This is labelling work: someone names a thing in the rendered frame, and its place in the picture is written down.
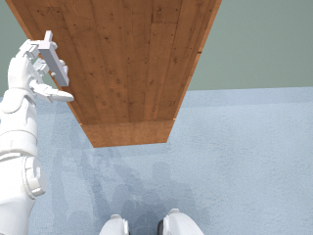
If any robot left forearm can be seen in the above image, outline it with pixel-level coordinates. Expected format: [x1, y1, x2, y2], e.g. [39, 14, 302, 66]
[0, 88, 39, 163]

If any robot left hand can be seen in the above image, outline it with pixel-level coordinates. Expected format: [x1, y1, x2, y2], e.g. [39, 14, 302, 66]
[8, 39, 74, 103]

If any left robot thigh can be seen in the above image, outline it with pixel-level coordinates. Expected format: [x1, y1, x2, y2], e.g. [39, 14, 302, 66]
[99, 218, 129, 235]

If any left robot upper arm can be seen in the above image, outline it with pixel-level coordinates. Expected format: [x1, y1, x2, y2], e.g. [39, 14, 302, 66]
[0, 156, 48, 235]

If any cupboard door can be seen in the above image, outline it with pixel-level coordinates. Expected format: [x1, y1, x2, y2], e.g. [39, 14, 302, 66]
[11, 0, 217, 125]

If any handle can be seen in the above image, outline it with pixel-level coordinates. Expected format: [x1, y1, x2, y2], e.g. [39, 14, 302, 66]
[38, 30, 69, 87]

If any robot left shin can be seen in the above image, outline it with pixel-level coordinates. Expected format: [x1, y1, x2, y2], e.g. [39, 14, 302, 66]
[111, 214, 121, 219]

